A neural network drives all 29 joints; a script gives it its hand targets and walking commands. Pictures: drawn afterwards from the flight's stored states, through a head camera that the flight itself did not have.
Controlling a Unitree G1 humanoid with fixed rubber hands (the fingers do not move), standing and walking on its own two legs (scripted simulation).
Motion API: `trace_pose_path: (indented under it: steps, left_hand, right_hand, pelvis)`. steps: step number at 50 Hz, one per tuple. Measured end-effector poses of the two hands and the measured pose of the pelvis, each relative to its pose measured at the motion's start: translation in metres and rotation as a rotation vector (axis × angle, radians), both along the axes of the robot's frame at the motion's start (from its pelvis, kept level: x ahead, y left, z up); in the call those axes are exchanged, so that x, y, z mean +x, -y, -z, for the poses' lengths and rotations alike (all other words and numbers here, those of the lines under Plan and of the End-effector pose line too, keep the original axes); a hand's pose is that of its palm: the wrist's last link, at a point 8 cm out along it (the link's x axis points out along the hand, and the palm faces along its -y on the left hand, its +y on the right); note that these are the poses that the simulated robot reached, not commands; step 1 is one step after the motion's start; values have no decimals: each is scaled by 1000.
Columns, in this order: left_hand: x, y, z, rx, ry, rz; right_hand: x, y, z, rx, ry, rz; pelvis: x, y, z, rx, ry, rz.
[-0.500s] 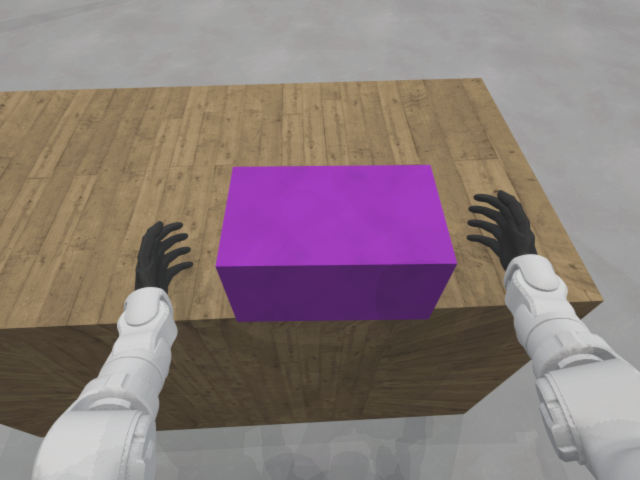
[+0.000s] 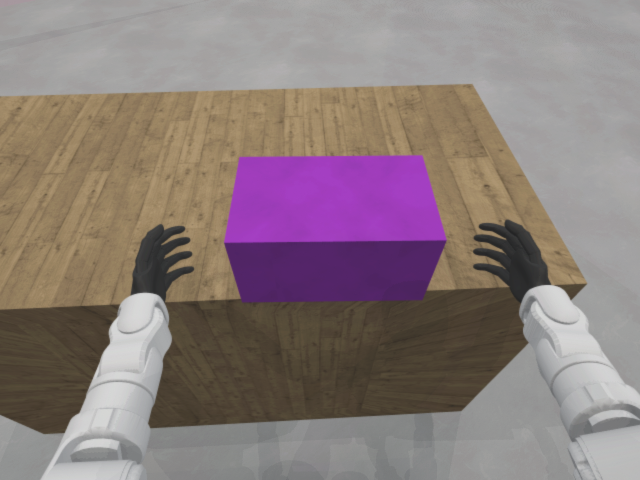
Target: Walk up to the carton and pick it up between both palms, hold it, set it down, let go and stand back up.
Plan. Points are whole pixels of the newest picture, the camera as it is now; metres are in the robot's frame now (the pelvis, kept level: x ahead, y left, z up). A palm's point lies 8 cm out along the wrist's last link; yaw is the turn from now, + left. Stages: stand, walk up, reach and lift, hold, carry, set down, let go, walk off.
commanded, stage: set down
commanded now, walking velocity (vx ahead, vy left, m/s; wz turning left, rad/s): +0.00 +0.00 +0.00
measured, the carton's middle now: (331, 229) +0.46 +0.01 +0.02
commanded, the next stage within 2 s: none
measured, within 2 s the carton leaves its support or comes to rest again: neither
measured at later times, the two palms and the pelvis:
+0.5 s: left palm (133, 333) +0.26 +0.24 +0.05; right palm (549, 341) +0.28 -0.25 +0.04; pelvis +0.00 +0.00 +0.00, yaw +0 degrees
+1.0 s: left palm (115, 381) +0.20 +0.24 +0.06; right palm (570, 396) +0.21 -0.25 +0.05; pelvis +0.00 +0.00 +0.00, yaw +0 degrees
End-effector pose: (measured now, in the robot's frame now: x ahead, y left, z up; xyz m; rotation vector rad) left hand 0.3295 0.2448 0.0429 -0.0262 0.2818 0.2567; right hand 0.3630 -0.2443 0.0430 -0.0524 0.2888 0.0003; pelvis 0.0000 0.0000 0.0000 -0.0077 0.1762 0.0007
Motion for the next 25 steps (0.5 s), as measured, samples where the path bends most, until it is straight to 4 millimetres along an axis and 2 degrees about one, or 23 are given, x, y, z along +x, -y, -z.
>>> trace_pose_path:
  steps: [11,19,25]
  left_hand:
    - [-33,0,-3,5,-6,-8]
    - [-58,2,-6,12,-16,8]
    - [-69,5,-12,15,-6,17]
  right_hand:
    - [-29,-3,0,28,10,-35]
    - [-62,0,5,23,-6,-43]
    - [-85,2,2,20,-5,-48]
  pelvis:
    - [-6,0,0,0,9,0]
    - [-5,-1,-1,-1,20,0]
    - [-4,-1,-1,-1,35,0]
